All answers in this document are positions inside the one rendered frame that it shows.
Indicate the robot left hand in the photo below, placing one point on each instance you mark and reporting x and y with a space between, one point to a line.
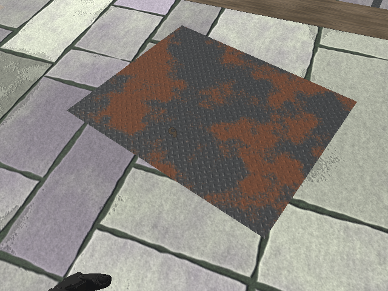
83 282

